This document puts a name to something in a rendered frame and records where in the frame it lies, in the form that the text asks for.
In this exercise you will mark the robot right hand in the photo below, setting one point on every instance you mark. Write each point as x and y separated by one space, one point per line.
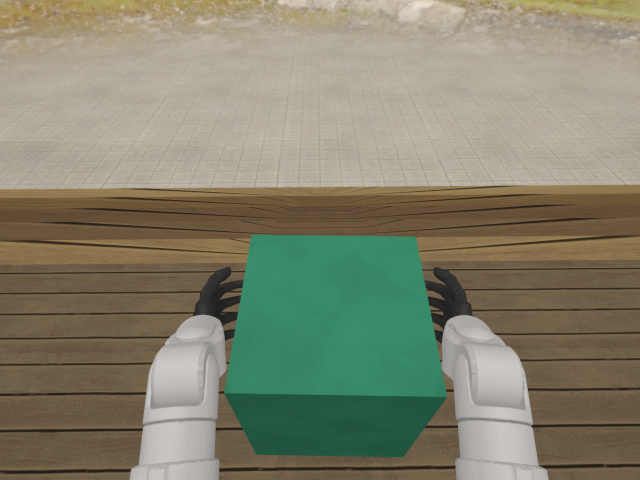
456 302

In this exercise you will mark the robot left hand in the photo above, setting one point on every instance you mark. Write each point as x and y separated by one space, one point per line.
210 303

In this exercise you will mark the carton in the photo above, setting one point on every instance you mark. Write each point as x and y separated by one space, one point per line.
334 351

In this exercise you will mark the left robot forearm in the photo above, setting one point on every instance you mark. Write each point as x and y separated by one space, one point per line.
181 405

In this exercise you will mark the right robot forearm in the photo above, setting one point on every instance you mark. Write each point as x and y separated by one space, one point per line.
496 440

